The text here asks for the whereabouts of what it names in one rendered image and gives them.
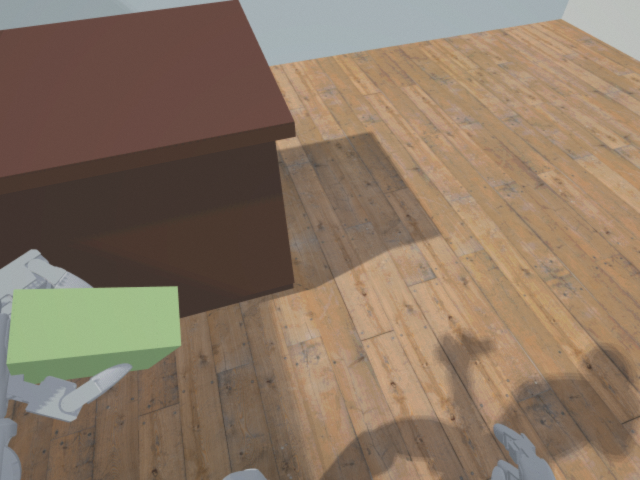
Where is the robot left hand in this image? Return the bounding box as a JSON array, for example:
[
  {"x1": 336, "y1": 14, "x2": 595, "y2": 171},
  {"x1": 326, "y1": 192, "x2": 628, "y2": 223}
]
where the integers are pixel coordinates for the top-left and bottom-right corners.
[{"x1": 0, "y1": 249, "x2": 133, "y2": 422}]

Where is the table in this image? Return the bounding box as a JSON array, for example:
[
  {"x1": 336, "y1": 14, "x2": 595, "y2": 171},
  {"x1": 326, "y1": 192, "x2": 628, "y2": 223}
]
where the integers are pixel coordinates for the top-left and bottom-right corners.
[{"x1": 0, "y1": 0, "x2": 296, "y2": 318}]

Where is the robot right hand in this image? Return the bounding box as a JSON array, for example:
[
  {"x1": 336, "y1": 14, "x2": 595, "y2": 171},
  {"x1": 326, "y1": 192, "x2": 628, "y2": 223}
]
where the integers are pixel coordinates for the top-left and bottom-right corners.
[{"x1": 491, "y1": 423, "x2": 556, "y2": 480}]

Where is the sponge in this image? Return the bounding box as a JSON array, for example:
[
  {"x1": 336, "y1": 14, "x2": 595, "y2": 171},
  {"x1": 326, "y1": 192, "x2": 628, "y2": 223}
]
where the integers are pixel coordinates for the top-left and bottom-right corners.
[{"x1": 6, "y1": 286, "x2": 181, "y2": 384}]

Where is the left robot forearm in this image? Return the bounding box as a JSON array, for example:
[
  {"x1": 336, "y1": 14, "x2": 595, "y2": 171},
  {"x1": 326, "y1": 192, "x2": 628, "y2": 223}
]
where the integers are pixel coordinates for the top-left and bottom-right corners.
[{"x1": 0, "y1": 418, "x2": 22, "y2": 480}]

